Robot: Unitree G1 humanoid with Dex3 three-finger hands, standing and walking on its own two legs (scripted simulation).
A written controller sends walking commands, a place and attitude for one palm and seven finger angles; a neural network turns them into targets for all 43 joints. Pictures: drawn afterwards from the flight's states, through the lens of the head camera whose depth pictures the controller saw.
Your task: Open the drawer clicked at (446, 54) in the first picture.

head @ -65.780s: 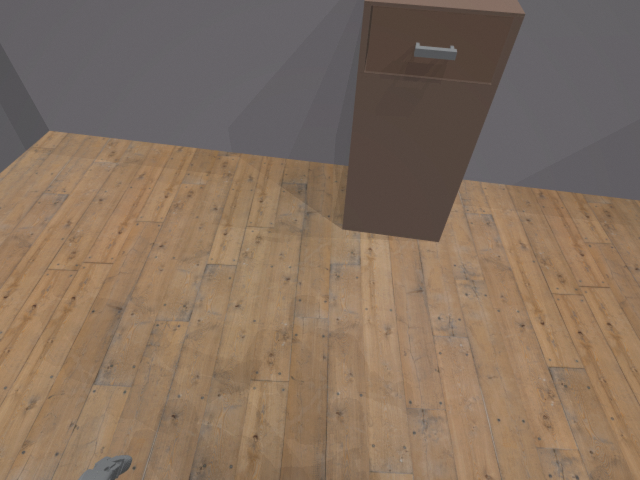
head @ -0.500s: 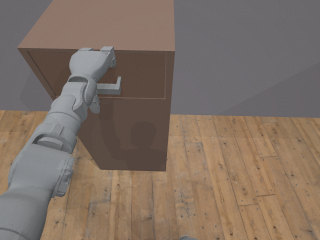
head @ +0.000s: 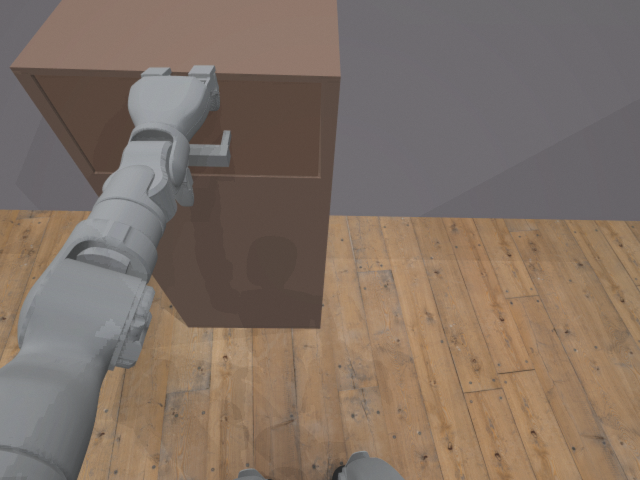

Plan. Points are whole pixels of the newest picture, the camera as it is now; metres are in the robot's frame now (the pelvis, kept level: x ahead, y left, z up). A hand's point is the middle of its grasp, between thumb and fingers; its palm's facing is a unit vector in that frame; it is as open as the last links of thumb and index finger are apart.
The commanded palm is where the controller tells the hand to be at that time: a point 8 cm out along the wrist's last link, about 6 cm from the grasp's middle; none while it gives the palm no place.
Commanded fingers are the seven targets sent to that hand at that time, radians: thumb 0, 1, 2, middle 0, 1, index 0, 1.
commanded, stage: lower the fingers behind the handle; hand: left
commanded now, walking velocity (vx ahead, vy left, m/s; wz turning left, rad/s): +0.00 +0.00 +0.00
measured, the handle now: (191, 145) +0.58 +0.13 +0.06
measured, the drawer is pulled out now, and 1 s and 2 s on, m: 0.00 0.00 0.00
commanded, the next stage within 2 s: close the thumb around the handle in 0.78 s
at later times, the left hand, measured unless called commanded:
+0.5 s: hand (182, 138) +0.53 +0.12 +0.12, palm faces +0.07 -0.02 -1.00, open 13.6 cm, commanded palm +0.52 +0.18 +0.10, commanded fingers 0.00 -0.50 0.30 -0.30 -1.20 -0.30 -1.20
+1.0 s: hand (162, 179) +0.54 +0.17 +0.04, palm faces +0.00 -0.05 -1.00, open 13.4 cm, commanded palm +0.53 +0.16 +0.10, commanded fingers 0.00 -0.11 0.47 -0.33 -1.24 -0.33 -1.24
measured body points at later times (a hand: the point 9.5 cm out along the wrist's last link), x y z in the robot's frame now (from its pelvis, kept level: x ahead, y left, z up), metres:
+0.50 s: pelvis -0.02 +0.01 -0.01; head +0.07 +0.01 +0.43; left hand +0.52 +0.12 +0.17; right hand -0.01 -0.26 -0.13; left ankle +0.04 +0.10 -0.71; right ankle +0.05 -0.10 -0.71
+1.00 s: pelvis +0.03 +0.03 -0.02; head +0.13 +0.04 +0.42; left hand +0.53 +0.18 +0.09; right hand +0.02 -0.24 -0.14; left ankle +0.04 +0.10 -0.71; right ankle +0.05 -0.10 -0.71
